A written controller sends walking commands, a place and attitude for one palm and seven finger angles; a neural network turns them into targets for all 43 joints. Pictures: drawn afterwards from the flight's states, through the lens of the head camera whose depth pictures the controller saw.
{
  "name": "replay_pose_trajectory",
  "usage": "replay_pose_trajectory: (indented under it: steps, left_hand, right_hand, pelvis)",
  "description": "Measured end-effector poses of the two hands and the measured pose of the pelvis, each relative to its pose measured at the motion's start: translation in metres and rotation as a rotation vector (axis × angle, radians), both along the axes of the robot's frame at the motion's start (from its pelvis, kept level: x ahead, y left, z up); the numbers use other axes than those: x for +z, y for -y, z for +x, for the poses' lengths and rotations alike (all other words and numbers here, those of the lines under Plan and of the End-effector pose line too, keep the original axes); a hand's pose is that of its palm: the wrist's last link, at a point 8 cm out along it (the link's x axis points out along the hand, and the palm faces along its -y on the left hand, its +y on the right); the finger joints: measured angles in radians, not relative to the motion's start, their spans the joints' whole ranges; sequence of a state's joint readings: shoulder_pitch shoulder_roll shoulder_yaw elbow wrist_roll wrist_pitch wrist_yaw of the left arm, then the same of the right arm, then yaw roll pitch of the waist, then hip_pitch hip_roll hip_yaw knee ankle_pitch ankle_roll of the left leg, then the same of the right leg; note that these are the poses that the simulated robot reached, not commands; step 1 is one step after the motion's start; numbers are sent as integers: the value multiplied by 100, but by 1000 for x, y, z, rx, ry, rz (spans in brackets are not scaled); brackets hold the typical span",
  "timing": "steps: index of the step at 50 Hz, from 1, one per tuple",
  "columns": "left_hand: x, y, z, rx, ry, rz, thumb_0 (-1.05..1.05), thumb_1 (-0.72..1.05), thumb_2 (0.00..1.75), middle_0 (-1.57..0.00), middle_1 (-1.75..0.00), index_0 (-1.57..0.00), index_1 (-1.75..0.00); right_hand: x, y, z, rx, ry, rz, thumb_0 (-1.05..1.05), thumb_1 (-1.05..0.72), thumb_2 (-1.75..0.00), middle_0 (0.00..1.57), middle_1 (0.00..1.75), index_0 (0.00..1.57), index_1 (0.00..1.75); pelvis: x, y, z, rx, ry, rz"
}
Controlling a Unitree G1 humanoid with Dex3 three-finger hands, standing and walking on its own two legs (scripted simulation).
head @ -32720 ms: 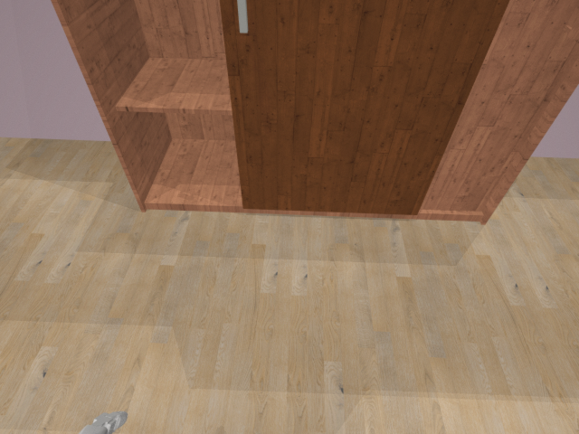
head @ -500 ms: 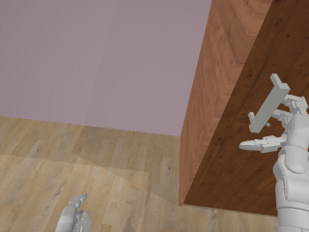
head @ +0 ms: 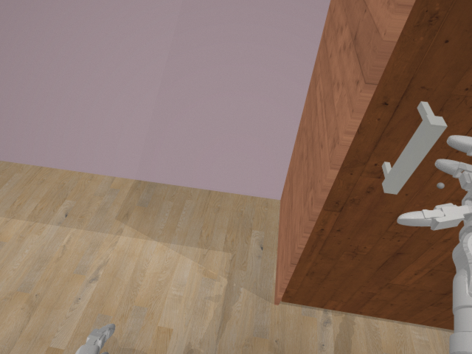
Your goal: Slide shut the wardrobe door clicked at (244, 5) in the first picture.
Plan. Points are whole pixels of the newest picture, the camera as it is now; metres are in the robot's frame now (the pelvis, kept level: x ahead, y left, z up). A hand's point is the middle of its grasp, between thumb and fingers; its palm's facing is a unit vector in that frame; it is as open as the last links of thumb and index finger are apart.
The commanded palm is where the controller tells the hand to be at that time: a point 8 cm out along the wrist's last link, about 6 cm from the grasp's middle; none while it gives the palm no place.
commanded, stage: slip the hand off the handle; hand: right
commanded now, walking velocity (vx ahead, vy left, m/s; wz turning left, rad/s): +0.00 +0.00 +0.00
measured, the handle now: (406, 149) +0.41 -0.25 +0.16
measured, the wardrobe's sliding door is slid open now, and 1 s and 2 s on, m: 0.00 0.00 0.00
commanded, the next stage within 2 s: draw the hand back to the body in 0.54 s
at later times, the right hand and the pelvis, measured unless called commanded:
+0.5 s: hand (461, 244) +0.25 -0.28 +0.14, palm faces +0.44 +0.88 -0.17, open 14.7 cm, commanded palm +0.21 -0.32 +0.15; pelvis +0.01 +0.00 +0.00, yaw -1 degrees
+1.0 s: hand out of the picture +0.22 -0.26 +0.16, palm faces +0.19 +0.98 -0.06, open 14.7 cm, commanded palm +0.18 -0.31 +0.16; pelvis +0.00 +0.02 +0.00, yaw -1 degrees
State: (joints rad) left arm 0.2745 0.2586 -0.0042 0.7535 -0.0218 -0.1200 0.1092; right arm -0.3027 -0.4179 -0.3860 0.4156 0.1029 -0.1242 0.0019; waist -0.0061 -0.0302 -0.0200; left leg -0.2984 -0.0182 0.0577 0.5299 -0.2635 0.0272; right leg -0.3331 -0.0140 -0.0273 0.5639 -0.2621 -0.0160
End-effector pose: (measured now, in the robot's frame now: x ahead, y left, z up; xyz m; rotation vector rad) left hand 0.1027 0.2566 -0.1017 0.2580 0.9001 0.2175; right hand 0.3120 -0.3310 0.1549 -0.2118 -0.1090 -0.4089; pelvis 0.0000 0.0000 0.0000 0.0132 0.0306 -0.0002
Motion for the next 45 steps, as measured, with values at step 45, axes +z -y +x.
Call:
replay_pose_trajectory:
  steps: [45]
  left_hand:
    - [37,24,84,-141,310,-47,1,90,89,-20,-30,-20,-30]
  right_hand:
    - [6,-21,-115,199,-79,138,-2,55,-20,25,115,26,115]
  pelvis:
    - [6,-15,3,-30,120,-5]
